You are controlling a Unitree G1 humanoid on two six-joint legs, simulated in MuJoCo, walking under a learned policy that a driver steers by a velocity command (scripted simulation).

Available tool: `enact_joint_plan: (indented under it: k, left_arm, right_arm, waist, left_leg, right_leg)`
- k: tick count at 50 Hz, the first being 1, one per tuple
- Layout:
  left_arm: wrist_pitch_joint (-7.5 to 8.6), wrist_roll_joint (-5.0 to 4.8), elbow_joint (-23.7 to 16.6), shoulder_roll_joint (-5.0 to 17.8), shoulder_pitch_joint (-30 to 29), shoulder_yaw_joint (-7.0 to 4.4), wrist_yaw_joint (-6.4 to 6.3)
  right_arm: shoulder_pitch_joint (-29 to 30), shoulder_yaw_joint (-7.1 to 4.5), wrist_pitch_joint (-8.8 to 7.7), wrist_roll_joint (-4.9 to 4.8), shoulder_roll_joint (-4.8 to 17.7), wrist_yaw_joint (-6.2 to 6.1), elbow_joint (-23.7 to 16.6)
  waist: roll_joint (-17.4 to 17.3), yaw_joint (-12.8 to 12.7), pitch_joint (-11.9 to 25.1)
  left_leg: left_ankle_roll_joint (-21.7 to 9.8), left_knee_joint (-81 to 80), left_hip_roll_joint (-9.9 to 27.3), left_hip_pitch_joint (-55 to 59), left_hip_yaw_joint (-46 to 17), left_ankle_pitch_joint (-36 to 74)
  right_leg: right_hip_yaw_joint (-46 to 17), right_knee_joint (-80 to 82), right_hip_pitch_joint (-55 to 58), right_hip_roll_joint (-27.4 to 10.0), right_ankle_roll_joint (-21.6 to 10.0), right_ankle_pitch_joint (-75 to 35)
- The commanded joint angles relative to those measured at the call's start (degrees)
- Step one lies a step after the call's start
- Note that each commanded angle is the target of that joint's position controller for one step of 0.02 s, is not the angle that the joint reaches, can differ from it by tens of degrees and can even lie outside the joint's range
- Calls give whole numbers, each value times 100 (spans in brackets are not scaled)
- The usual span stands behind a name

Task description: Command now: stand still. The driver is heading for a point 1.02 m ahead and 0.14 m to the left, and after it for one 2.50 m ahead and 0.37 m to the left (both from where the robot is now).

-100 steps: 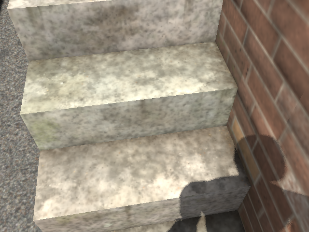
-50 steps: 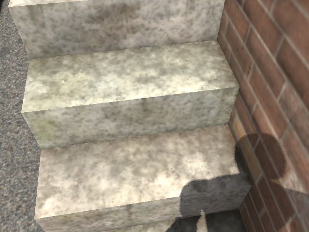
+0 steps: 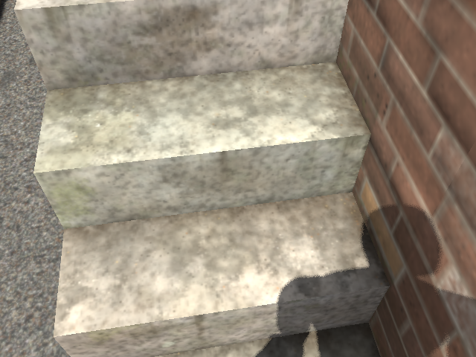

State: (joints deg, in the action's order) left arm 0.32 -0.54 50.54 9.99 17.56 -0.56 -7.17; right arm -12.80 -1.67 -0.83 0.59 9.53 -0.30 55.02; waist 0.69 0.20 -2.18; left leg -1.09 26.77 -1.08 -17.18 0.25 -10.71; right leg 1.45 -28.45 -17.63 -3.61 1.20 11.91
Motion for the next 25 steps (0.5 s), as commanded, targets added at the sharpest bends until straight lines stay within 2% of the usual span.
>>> enact_joint_plan:
  k: [1, 25]
  left_arm:
    - [45, 2, -192, 497, 358, -107, -17]
    - [48, -2, -198, 500, 324, -107, -20]
  right_arm:
    - [-209, -94, -47, -1, 491, -11, -196]
    - [-190, -98, -36, 6, 502, -17, -210]
  waist:
    - [-19, 0, 161]
    - [-21, -2, 169]
  left_leg:
    - [-567, -578, 576, 45, -546, -1]
    - [-553, -573, 584, 58, -523, 1]
  right_leg:
    - [-408, 571, 49, -378, -509, 431]
    - [-392, 575, 48, -380, -507, 411]
